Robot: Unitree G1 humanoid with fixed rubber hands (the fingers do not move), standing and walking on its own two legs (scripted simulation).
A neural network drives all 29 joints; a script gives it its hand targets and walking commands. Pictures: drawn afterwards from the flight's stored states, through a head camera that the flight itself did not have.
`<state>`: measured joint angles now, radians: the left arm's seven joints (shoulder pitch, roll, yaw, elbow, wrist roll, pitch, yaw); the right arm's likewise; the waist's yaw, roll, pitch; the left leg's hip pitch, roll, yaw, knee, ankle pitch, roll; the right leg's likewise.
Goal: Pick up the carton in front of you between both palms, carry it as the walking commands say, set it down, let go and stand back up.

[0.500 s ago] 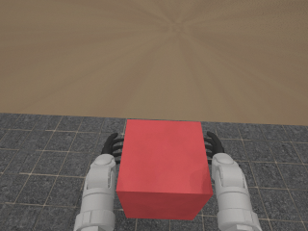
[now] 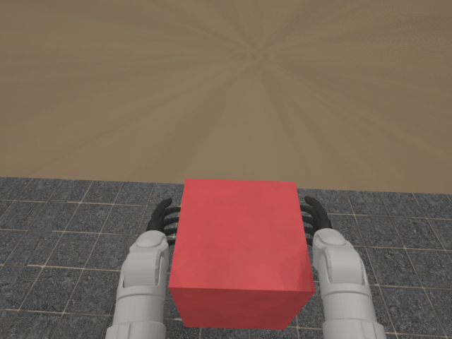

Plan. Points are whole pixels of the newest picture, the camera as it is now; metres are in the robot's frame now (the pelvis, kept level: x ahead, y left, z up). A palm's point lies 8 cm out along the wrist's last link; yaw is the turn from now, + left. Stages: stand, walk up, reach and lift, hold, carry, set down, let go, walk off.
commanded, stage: hold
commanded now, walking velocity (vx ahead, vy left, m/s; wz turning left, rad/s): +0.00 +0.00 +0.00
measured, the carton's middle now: (237, 257) +0.28 +0.00 -0.03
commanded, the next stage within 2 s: carry in 1.28 s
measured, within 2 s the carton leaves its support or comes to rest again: neither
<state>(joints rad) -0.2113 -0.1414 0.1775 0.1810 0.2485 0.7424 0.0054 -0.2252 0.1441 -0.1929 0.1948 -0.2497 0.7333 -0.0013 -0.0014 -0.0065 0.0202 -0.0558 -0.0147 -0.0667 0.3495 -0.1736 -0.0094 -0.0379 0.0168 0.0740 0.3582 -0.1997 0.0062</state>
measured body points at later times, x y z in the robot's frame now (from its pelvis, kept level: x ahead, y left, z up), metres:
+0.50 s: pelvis -0.01 +0.00 +0.00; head -0.05 +0.01 +0.45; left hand +0.29 +0.15 +0.04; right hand +0.29 -0.15 +0.04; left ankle +0.02 +0.13 -0.75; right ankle +0.01 -0.12 -0.75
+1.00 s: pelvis +0.00 +0.00 +0.00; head -0.04 +0.00 +0.45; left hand +0.29 +0.15 +0.04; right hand +0.29 -0.15 +0.04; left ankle +0.02 +0.13 -0.75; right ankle +0.01 -0.12 -0.75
